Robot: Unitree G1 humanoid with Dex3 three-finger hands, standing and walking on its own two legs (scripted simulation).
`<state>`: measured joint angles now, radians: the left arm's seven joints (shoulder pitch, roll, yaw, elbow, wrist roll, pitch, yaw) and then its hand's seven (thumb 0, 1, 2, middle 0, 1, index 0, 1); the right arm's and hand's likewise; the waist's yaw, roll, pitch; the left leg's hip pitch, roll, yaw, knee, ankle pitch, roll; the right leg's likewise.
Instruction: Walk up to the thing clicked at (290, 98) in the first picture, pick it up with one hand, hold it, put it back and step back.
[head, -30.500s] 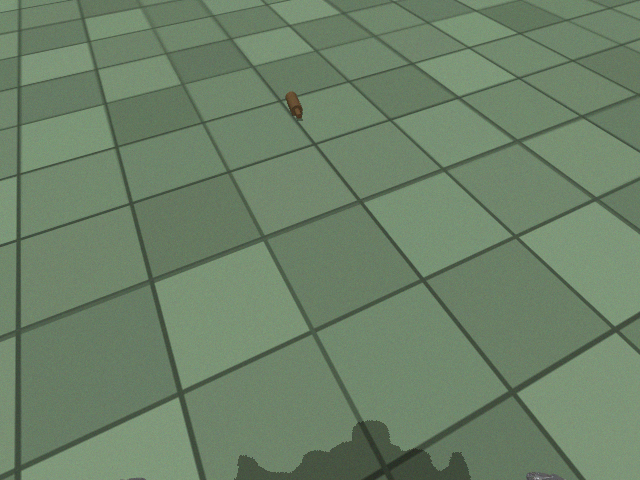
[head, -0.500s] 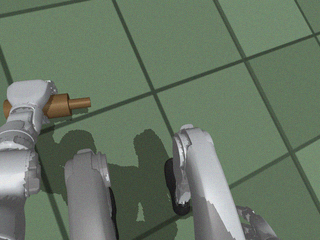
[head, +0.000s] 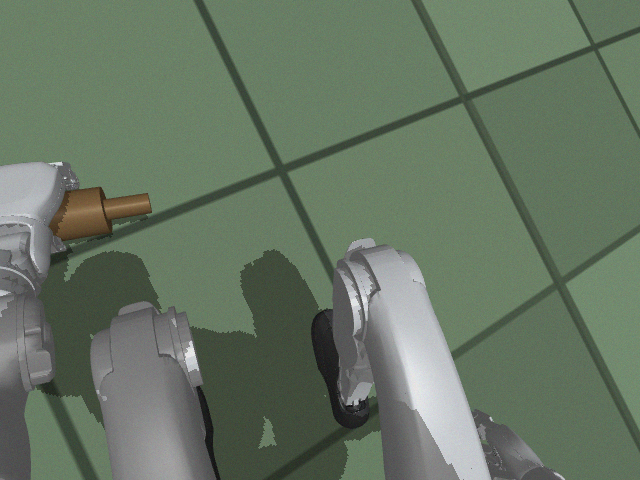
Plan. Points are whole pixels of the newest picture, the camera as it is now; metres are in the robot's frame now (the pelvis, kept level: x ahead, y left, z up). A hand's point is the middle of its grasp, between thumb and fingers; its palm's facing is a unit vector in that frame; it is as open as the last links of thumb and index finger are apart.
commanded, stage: rest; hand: left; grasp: from above
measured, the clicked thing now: (69, 215) +0.47 +0.23 -0.23
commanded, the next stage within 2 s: open in 1.36 s
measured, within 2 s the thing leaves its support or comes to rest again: rests again in 0.66 s
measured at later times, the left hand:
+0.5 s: hand (54, 221) +0.46 +0.25 -0.23, palm faces -0.44 -0.08 -0.90, open 9.4 cm
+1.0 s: hand (55, 226) +0.46 +0.25 -0.25, palm faces -0.46 -0.09 -0.88, open 9.3 cm
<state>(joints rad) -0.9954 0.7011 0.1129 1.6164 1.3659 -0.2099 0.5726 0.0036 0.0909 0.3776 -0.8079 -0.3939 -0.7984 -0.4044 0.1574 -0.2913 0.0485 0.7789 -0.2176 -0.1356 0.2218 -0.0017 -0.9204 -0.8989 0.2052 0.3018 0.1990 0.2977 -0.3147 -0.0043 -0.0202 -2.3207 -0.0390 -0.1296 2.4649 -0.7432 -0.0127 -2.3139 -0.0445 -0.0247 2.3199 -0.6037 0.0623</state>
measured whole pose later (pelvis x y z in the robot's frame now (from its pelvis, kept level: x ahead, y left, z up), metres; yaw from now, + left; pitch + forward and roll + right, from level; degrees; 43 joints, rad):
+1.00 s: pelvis +0.00 +0.01 -0.03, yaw -4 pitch +28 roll -13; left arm -1.03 0.88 0.15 1.80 1.39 -0.26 0.66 0.00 0.12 0.32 -0.85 -0.30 -0.84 -0.31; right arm 0.14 -0.34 0.17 0.76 -0.29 -0.24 0.34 0.00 -0.92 -0.90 0.20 0.30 0.20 0.30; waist -0.39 -0.06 0.10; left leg -2.33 -0.04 -0.20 2.59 -0.76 0.00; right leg -2.29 -0.02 -0.08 2.37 -0.59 0.09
